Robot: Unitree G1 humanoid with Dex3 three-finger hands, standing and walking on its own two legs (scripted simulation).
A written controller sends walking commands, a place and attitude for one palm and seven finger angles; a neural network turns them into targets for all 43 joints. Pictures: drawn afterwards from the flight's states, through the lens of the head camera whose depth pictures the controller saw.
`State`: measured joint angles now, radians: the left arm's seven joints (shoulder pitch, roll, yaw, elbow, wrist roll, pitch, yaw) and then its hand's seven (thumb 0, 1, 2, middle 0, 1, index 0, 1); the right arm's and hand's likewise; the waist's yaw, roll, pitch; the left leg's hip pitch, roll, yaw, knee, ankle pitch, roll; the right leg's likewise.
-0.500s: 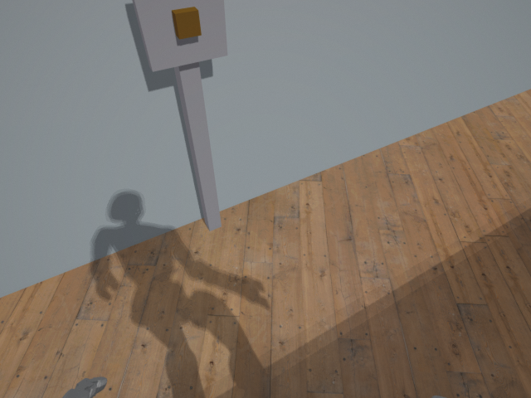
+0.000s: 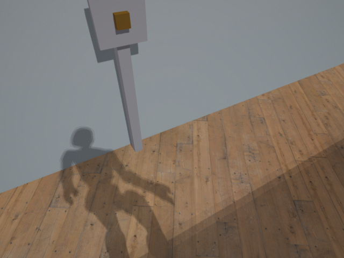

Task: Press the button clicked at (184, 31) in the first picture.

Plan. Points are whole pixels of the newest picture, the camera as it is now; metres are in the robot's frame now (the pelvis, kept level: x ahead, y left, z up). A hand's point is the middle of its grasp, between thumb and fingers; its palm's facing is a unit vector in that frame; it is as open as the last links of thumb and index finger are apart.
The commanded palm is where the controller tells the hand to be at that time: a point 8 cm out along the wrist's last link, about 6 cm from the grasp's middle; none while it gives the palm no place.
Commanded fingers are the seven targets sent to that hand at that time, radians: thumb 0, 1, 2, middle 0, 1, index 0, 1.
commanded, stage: stand and wait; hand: left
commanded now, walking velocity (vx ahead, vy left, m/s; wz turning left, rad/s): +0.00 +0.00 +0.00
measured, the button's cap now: (121, 20) +0.91 +0.26 +0.15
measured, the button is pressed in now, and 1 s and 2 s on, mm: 0 0 0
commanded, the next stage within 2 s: look at it before walking up in 0.72 s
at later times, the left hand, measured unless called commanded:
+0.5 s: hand out of the picture +0.05 +0.24 -0.15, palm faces -0.04 -0.94 -0.33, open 7.4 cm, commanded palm none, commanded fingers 0.00 0.90 0.90 -0.20 -0.30 -0.20 -0.30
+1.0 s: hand out of the picture +0.05 +0.24 -0.15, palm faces -0.04 -0.94 -0.33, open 7.4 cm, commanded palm none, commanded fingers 0.00 0.90 0.90 -0.20 -0.30 -0.20 -0.30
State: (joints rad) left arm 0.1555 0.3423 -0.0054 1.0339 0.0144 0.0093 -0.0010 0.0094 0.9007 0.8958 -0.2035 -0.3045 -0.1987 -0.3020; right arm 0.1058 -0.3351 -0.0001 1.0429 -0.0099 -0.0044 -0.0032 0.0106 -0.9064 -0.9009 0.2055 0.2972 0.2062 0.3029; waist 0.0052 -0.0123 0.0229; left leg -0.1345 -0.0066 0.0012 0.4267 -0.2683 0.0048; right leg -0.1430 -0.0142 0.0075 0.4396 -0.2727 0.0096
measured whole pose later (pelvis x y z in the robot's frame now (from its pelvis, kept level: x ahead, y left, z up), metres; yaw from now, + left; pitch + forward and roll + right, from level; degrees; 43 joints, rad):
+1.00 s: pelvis -0.02 -0.01 +0.00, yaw +0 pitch -1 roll +0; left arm 0.14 0.34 -0.01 1.09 0.02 -0.01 -0.01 0.01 0.90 0.90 -0.20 -0.30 -0.20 -0.30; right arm 0.12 -0.33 0.00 1.12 -0.01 -0.01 0.00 0.01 -0.91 -0.90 0.20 0.30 0.21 0.30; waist 0.00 -0.01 0.03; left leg -0.14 0.01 0.00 0.37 -0.20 -0.01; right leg -0.15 0.01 0.01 0.38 -0.21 -0.01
